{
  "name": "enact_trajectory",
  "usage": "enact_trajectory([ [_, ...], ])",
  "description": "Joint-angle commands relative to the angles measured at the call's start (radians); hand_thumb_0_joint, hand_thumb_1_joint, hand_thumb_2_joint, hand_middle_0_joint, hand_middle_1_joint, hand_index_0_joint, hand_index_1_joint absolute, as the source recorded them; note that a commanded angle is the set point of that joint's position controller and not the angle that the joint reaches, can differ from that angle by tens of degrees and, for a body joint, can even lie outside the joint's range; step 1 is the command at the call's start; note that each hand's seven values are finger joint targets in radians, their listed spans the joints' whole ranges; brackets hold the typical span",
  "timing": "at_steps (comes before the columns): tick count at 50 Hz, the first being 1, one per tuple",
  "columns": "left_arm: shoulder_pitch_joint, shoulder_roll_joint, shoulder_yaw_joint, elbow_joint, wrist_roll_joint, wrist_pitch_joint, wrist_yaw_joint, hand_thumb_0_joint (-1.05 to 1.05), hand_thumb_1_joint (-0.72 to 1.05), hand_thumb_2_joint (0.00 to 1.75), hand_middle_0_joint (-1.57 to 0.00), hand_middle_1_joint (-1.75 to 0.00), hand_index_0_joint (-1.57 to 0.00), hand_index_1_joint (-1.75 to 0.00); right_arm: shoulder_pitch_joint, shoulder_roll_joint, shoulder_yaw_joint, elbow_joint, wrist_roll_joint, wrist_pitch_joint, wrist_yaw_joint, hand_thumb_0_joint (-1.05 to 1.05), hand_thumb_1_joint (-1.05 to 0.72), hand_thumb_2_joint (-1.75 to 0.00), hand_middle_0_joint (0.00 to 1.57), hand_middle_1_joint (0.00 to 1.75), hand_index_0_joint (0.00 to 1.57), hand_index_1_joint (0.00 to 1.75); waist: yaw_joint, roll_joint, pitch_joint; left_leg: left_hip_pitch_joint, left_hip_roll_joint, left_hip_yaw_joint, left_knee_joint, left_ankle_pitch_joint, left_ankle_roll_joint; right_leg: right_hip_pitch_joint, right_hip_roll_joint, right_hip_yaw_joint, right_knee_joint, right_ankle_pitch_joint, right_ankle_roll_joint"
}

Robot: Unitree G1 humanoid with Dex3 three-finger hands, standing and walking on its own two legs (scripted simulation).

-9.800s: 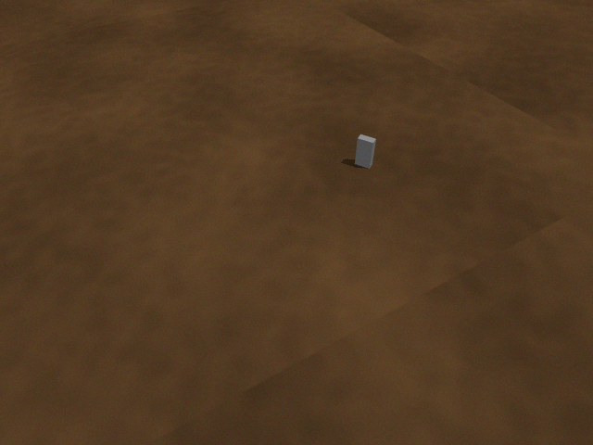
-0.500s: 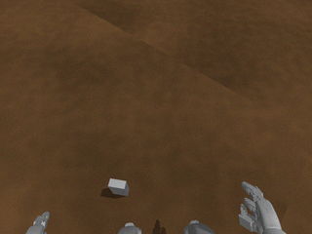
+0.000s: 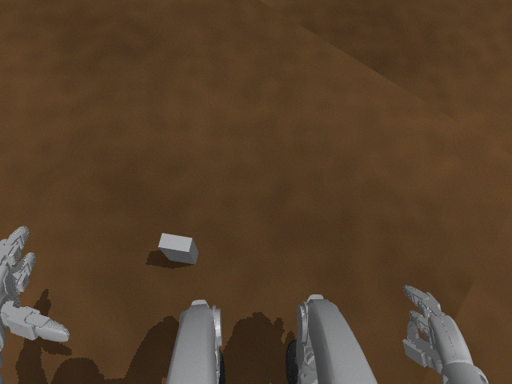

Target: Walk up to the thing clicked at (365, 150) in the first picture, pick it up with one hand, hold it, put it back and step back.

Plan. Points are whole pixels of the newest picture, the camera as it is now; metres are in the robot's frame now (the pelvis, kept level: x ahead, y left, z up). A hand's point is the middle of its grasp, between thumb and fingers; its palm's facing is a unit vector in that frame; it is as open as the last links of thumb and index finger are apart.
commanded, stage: go down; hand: left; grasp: from the side
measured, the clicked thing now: (180, 249) +0.44 +0.21 -0.50
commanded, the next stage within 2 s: approach in 1.54 s
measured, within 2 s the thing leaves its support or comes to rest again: neither
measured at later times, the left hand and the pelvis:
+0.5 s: hand (46, 262) +0.34 +0.37 -0.13, palm faces +0.12 -0.98 -0.14, open 17.4 cm; pelvis -0.04 +0.00 -0.11, yaw -3 degrees
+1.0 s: hand (48, 256) +0.35 +0.39 -0.17, palm faces +0.12 -0.99 -0.10, open 17.4 cm; pelvis -0.05 +0.00 -0.17, yaw -4 degrees
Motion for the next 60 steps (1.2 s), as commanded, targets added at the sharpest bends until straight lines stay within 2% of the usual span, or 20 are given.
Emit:
enact_trajectory([
  [1,-0.113,0.338,0.159,-0.085,-0.027,-0.099,-0.051,0.00,-0.61,0.07,-0.07,-0.11,-0.07,-0.11,0.075,-0.186,-0.066,-0.082,0.001,-0.018,-0.007,0.00,-0.90,-0.90,0.20,0.30,0.20,0.30,0.057,0.162,-0.489,0.343,-0.025,-0.067,-0.195,0.306,0.002,0.134,0.032,0.032,-0.108,0.231,-0.044],
  [2,-0.095,0.365,0.187,-0.014,-0.026,-0.102,-0.058,0.00,-0.61,0.08,-0.07,-0.11,-0.07,-0.11,0.073,-0.192,-0.066,-0.078,0.000,-0.014,-0.007,0.00,-0.89,-0.90,0.20,0.30,0.20,0.30,0.056,0.135,-0.474,0.308,-0.026,-0.067,-0.185,0.298,0.004,0.143,0.032,0.034,-0.107,0.230,-0.041],
  [3,-0.062,0.343,0.193,0.052,-0.037,-0.105,-0.072,0.00,-0.61,0.08,-0.07,-0.12,-0.07,-0.11,0.064,-0.186,-0.058,-0.082,0.002,-0.013,-0.005,0.00,-0.90,-0.90,0.20,0.30,0.20,0.30,0.053,0.093,-0.471,0.263,-0.029,-0.055,-0.150,0.324,0.012,0.148,0.031,0.039,-0.097,0.255,-0.040],
  [5,-0.168,0.409,0.235,0.021,-0.047,-0.142,-0.092,0.00,-0.61,0.09,-0.07,-0.12,-0.06,-0.12,0.070,-0.193,-0.055,-0.065,0.002,-0.009,0.001,0.00,-0.90,-0.90,0.20,0.30,0.20,0.30,0.051,0.089,-0.523,0.219,-0.031,-0.043,-0.099,0.354,0.019,0.141,0.033,0.042,-0.060,0.281,-0.040],
  [10,-0.359,0.490,0.266,0.057,-0.063,-0.229,-0.154,0.00,-0.55,0.08,-0.06,-0.11,-0.06,-0.10,0.060,-0.196,-0.043,-0.037,-0.010,-0.015,-0.004,0.00,-0.90,-0.90,0.20,0.30,0.20,0.30,0.014,0.126,-0.490,0.118,-0.026,-0.043,-0.027,0.208,0.021,0.013,0.034,0.051,-0.003,0.163,-0.038],
  [13,-0.420,0.509,0.269,0.117,-0.069,-0.259,-0.196,0.00,-0.51,0.08,-0.05,-0.09,-0.05,-0.09,0.068,-0.199,-0.029,-0.024,-0.016,-0.017,-0.005,0.00,-0.90,-0.90,0.20,0.30,0.20,0.30,0.000,0.148,-0.509,0.101,-0.024,-0.042,0.007,0.199,0.020,-0.031,0.036,0.055,0.019,0.150,-0.040],
  [17,-0.428,0.548,0.288,0.218,-0.075,-0.261,-0.246,0.00,-0.53,0.05,-0.06,-0.08,-0.06,-0.07,0.069,-0.225,-0.021,-0.010,-0.021,-0.015,-0.007,0.00,-0.90,-0.90,0.20,0.30,0.20,0.30,0.010,0.173,-0.509,0.076,-0.019,-0.054,0.031,0.139,0.014,-0.118,0.040,0.036,0.070,0.103,-0.045],
  [20,-0.472,0.643,0.337,0.186,-0.070,-0.262,-0.262,0.00,-0.53,0.04,-0.06,-0.07,-0.06,-0.06,0.072,-0.234,-0.010,-0.007,-0.023,-0.008,-0.005,0.00,-0.91,-0.90,0.20,0.30,0.20,0.30,0.036,0.220,-0.552,0.060,-0.016,-0.058,0.046,0.122,0.008,-0.130,0.041,0.023,0.116,0.094,-0.047],
  [21,-0.473,0.637,0.334,0.208,-0.073,-0.257,-0.267,0.00,-0.54,0.02,-0.07,-0.06,-0.07,-0.06,0.074,-0.236,-0.009,-0.008,-0.023,-0.007,-0.006,0.00,-0.92,-0.90,0.20,0.30,0.20,0.30,0.029,0.202,-0.541,0.031,-0.016,-0.055,0.053,0.107,0.010,-0.124,0.040,0.023,0.118,0.083,-0.045],
  [24,-0.482,0.691,0.373,0.186,-0.084,-0.260,-0.271,0.00,-0.54,0.03,-0.06,-0.06,-0.06,-0.05,0.071,-0.239,-0.001,-0.007,-0.021,-0.004,-0.005,0.00,-0.92,-0.90,0.20,0.30,0.20,0.30,0.048,0.201,-0.572,0.005,-0.015,-0.052,0.077,0.119,0.012,-0.126,0.044,0.020,0.148,0.090,-0.045],
  [25,-0.465,0.657,0.362,0.214,-0.089,-0.258,-0.279,0.00,-0.53,0.03,-0.06,-0.06,-0.06,-0.05,0.066,-0.241,0.000,-0.002,-0.022,-0.004,-0.004,0.00,-0.92,-0.91,0.20,0.30,0.20,0.30,0.039,0.210,-0.558,0.006,-0.014,-0.057,0.086,0.134,0.011,-0.155,0.045,0.011,0.170,0.101,-0.048],
  [30,-0.525,0.690,0.376,0.174,-0.096,-0.260,-0.299,0.00,-0.52,0.04,-0.06,-0.05,-0.06,-0.05,0.075,-0.255,-0.002,0.009,-0.022,-0.003,-0.006,0.00,-0.92,-0.91,0.20,0.30,0.20,0.30,0.026,0.236,-0.557,-0.006,-0.011,-0.070,0.127,0.169,0.009,-0.215,0.042,0.000,0.221,0.126,-0.051],
  [34,-0.581,0.675,0.364,0.179,-0.101,-0.271,-0.322,0.00,-0.53,0.04,-0.05,-0.06,-0.05,-0.05,0.075,-0.267,-0.003,0.018,-0.028,-0.005,-0.006,0.00,-0.93,-0.91,0.20,0.30,0.20,0.30,0.003,0.265,-0.549,0.028,-0.003,-0.098,0.149,0.167,0.003,-0.307,0.039,-0.011,0.267,0.124,-0.052],
  [41,-0.604,0.732,0.397,0.216,-0.110,-0.273,-0.342,0.00,-0.55,0.05,-0.05,-0.06,-0.05,-0.06,0.089,-0.271,0.011,0.029,-0.039,-0.003,-0.005,0.00,-0.93,-0.91,0.20,0.30,0.20,0.30,0.006,0.222,-0.580,-0.069,-0.014,-0.063,0.224,0.168,0.012,-0.260,0.038,-0.008,0.294,0.127,-0.046],
  [43,-0.598,0.744,0.401,0.233,-0.108,-0.268,-0.343,0.00,-0.51,0.06,-0.05,-0.06,-0.05,-0.06,0.081,-0.273,0.013,0.022,-0.040,-0.001,-0.006,0.00,-0.93,-0.91,0.20,0.30,0.20,0.30,0.012,0.205,-0.565,-0.102,-0.014,-0.059,0.227,0.130,0.014,-0.262,0.040,-0.008,0.295,0.100,-0.045],
  [46,-0.607,0.774,0.416,0.220,-0.103,-0.267,-0.345,0.00,-0.53,0.05,-0.05,-0.07,-0.05,-0.06,0.084,-0.280,0.017,0.027,-0.042,0.001,-0.003,0.00,-0.93,-0.91,0.20,0.30,0.20,0.30,0.024,0.248,-0.590,-0.079,-0.014,-0.064,0.234,0.167,0.008,-0.280,0.038,-0.014,0.330,0.125,-0.050],
  [48,-0.622,0.769,0.410,0.219,-0.102,-0.266,-0.349,0.00,-0.53,0.07,-0.05,-0.07,-0.05,-0.07,0.087,-0.280,0.020,0.030,-0.040,0.004,-0.003,0.00,-0.93,-0.91,0.20,0.30,0.20,0.30,0.013,0.263,-0.587,-0.067,-0.013,-0.072,0.244,0.195,0.005,-0.307,0.037,-0.019,0.348,0.142,-0.052],
  [53,-0.660,0.760,0.400,0.243,-0.109,-0.271,-0.357,0.00,-0.51,0.07,-0.04,-0.07,-0.04,-0.06,0.075,-0.279,0.021,0.026,-0.044,0.003,-0.002,0.00,-0.92,-0.91,0.20,0.30,0.20,0.30,-0.008,0.221,-0.530,-0.152,-0.015,-0.055,0.277,0.107,0.016,-0.322,0.040,-0.014,0.340,0.087,-0.046],
  [56,-0.691,0.785,0.398,0.233,-0.105,-0.273,-0.361,0.00,-0.53,0.07,-0.05,-0.07,-0.05,-0.07,0.076,-0.280,0.020,0.026,-0.046,0.004,0.000,0.00,-0.92,-0.91,0.20,0.30,0.20,0.30,-0.011,0.209,-0.523,-0.194,-0.015,-0.045,0.288,0.058,0.021,-0.322,0.042,-0.011,0.334,0.048,-0.042],
  [60,-0.677,0.774,0.390,0.256,-0.103,-0.265,-0.366,0.00,-0.53,0.08,-0.04,-0.07,-0.04,-0.07,0.081,-0.290,0.025,0.027,-0.045,0.001,0.003,0.00,-0.92,-0.91,0.20,0.30,0.20,0.30,-0.008,0.249,-0.517,-0.165,-0.011,-0.064,0.281,0.056,0.014,-0.362,0.041,-0.025,0.368,0.057,-0.046],
])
